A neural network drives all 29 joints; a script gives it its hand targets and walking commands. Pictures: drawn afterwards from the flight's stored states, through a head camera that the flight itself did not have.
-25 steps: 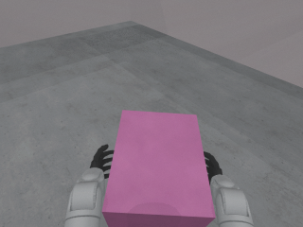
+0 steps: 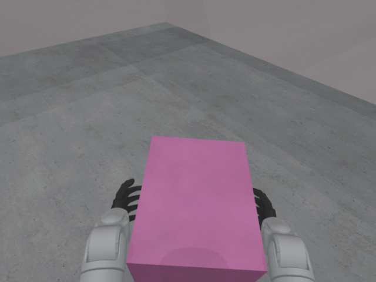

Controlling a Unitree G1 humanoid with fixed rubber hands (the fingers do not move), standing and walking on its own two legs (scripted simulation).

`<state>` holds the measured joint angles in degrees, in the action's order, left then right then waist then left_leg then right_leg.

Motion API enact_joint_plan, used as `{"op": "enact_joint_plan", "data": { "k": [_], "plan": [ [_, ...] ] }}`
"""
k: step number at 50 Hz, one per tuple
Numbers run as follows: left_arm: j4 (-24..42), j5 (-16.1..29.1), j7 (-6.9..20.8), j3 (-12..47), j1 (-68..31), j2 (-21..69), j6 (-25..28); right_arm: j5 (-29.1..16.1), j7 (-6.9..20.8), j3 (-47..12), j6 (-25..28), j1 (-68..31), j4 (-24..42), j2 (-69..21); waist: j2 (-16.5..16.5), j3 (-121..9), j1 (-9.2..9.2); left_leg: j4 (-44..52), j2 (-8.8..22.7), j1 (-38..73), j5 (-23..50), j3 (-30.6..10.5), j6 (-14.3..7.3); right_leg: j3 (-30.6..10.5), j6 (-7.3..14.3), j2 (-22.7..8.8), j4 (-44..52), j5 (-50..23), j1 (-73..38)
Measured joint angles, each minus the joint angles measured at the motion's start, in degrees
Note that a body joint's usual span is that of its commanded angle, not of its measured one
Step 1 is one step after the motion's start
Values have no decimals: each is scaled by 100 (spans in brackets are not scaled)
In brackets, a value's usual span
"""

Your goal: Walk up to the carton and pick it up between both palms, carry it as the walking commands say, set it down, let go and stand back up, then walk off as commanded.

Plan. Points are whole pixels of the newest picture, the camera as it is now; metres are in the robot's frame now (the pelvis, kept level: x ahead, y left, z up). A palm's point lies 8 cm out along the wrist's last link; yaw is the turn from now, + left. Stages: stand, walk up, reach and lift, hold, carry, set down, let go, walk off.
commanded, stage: hold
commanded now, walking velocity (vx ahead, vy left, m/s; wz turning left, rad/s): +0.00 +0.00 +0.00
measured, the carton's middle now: (192, 219) +0.29 +0.01 -0.02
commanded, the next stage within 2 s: carry in 0.12 s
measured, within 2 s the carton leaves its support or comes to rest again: neither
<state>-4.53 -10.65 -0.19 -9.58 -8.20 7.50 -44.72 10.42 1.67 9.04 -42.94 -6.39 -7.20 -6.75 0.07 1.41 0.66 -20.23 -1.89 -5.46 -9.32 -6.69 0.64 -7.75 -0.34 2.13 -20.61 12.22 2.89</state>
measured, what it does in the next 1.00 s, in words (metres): steps to the left: right foot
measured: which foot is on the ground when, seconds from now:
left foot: down 0.00-0.96, up 0.98-1.00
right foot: down 0.00-0.66, up 0.68-0.92, down 0.94-1.00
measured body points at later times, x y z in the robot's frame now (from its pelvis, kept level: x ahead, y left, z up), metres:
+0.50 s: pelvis -0.01 +0.04 -0.03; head -0.03 +0.03 +0.42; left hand +0.26 +0.21 +0.05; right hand +0.27 -0.10 +0.03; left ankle +0.03 +0.13 -0.75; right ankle +0.00 -0.10 -0.75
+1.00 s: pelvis -0.05 +0.11 -0.02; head -0.06 +0.08 +0.43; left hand +0.22 +0.27 +0.06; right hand +0.22 -0.04 +0.03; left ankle +0.02 +0.15 -0.74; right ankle -0.06 +0.01 -0.75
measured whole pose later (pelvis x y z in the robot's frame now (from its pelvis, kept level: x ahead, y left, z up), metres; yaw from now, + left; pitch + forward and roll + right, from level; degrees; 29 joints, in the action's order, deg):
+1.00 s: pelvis -0.05 +0.11 -0.02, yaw +2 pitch +4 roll +0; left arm 16.7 -3.5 -6.9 -6.9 -8.7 7.6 -67.7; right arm 4.1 -5.4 7.6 -68.6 -5.6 17.9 -7.3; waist 3.1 -7.1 0.6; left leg -33.8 -2.7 -27.2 -13.9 11.6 -4.9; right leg 9.2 1.8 -3.1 -35.3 17.9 20.5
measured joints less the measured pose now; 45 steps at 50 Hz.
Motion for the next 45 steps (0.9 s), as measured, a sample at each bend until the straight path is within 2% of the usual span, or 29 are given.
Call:
{"op": "enact_joint_plan", "data": {
  "k": [6, 12, 14, 17, 19, 21, 23, 26, 28, 31, 32, 34, 36, 39, 42, 45],
  "plan": [
    [9, 12, 2, -21, -15, -5, -22, -12, -17, 29, -15, -22, -3, -30, -19, -123, 7, -112, -10, -172, -30, 6, -1, 26, -8, -7, -123, 43, 177],
    [179, 224, -178, -1, -239, -4, -233, -175, -163, -32, -411, -255, 336, 102, 148, -584, -44, -1106, -85, -1195, -395, 103, -69, 198, -67, -70, -1056, 379, 1139],
    [314, 246, -268, 40, -346, 41, -411, -286, -201, -71, -621, -311, 530, 218, 242, -669, -103, -1393, -35, -1473, -516, 241, -91, 298, -113, -107, -1262, 537, 1331],
    [605, 296, -393, 134, -390, 55, -781, -462, -305, -186, -971, -299, 829, 345, 144, -774, -150, -1631, 14, -1722, -893, 595, -120, 345, -210, -307, -1519, 687, 1557],
    [925, 371, -472, 174, -340, 32, -1089, -572, -396, -255, -1272, -289, 1099, 365, 50, -798, -190, -1502, 16, -1760, -397, 822, -195, 342, -283, -450, -1716, 796, 1693],
    [1280, 476, -527, 197, -239, -54, -1399, -632, -510, -316, -1576, -312, 1336, 291, -29, -820, -159, -1557, -62, -1850, -409, 954, -297, 408, -273, -581, -2033, 968, 1928],
    [1549, 574, -556, 177, -109, -123, -1660, -627, -604, -358, -1843, -303, 1503, 171, 27, -845, -69, -1615, -35, -1924, -553, 1047, -354, 704, -215, -618, -2079, 1298, 2044],
    [1829, 689, -601, 109, -58, -58, -1972, -616, -683, -336, -2196, -166, 1911, 65, 185, -795, 18, -1700, -26, -2019, -579, 1011, -396, 852, -160, -649, -1801, 537, 1996],
    [1985, 717, -669, 130, -66, 30, -2097, -646, -700, -298, -2353, -72, 2192, 70, 242, -769, 81, -1871, -9, -2137, -738, 1026, -360, 924, -255, -685, -1833, 575, 2024],
    [2041, 693, -672, 241, -44, 13, -2256, -660, -706, -254, -2525, 22, 2350, 62, 43, -796, 39, -1920, 13, -2189, -1200, 1257, -261, 969, -381, -901, -1851, 712, 2056],
    [2077, 688, -672, 249, -33, 9, -2311, -655, -708, -244, -2581, 27, 2384, 45, -47, -787, 7, -1791, 8, -2146, -998, 1368, -289, 970, -425, -983, -1848, 709, 2054],
    [2210, 684, -672, 230, -14, 0, -2395, -640, -710, -194, -2663, -40, 2438, -34, -134, -747, -51, -1564, 1, -2076, -277, 1535, -541, 959, -437, -1063, -2089, 913, 2130],
    [2278, 670, -672, 188, 13, -6, -2410, -645, -706, -172, -2639, -112, 2363, -84, -55, -737, -40, -1558, 41, -2095, -395, 1585, -693, 1066, -364, -1004, -2916, 1611, 2421],
    [2274, 654, -676, 150, 7, 0, -2447, -655, -701, -211, -2603, -99, 2290, -74, 18, -710, 39, -1304, 65, -2012, -312, 1709, -750, 1213, -232, -868, -3727, 1879, 2656],
    [2300, 688, -680, 131, -49, 8, -2441, -638, -702, -228, -2592, -78, 2386, -70, 76, -692, 52, -1023, 24, -1967, -116, 1802, -816, 1381, -170, -728, -3595, 1871, 2598],
    [2317, 731, -680, 139, -84, 10, -2377, -623, -704, -222, -2569, -73, 2494, -69, 126, -730, 13, -871, -60, -1994, 7, 1885, -889, 1521, -80, -591, -2825, 1874, 2304]
  ]
}}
